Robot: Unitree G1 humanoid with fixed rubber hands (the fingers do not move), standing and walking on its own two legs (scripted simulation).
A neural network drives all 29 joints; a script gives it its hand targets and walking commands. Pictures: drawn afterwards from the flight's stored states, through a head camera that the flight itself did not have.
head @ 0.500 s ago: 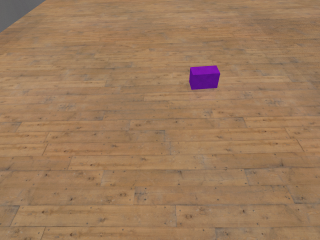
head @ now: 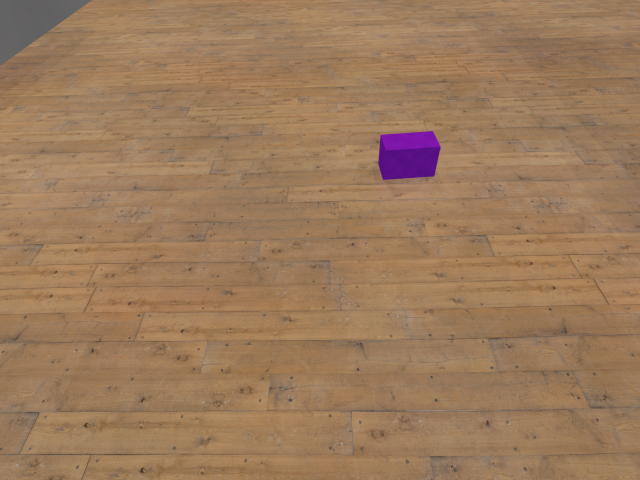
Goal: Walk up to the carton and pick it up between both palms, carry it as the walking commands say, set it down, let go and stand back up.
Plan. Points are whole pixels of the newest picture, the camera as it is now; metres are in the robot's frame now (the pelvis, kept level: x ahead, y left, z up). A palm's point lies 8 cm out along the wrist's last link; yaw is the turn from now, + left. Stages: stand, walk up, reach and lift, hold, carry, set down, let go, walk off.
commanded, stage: walk up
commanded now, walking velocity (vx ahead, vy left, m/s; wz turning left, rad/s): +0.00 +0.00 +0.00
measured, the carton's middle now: (407, 155) +1.75 -0.35 -0.69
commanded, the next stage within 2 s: none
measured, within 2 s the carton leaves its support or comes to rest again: neither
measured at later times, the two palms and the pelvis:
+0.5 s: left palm (170, 428) +0.22 +0.24 -0.07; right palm out of the picture +0.15 -0.44 -0.11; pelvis +0.11 -0.09 -0.01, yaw -9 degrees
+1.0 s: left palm (260, 247) +0.56 +0.16 -0.08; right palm out of the picture +0.32 -0.47 -0.10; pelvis +0.36 -0.13 -0.02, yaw -13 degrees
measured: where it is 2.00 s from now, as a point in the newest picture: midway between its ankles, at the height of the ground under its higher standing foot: (401, 312)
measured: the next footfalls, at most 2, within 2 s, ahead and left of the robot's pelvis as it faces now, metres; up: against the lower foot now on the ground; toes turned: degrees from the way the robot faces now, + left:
right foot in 0.34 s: +0.15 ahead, -0.20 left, +0.00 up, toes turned -12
left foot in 0.72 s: +0.41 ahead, +0.02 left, +0.00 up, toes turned -6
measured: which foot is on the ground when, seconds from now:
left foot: down 0.00-0.34, up 0.36-0.70, down 0.72-1.00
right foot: down 0.00-0.10, up 0.12-0.32, down 0.34-0.76, up 0.78-1.00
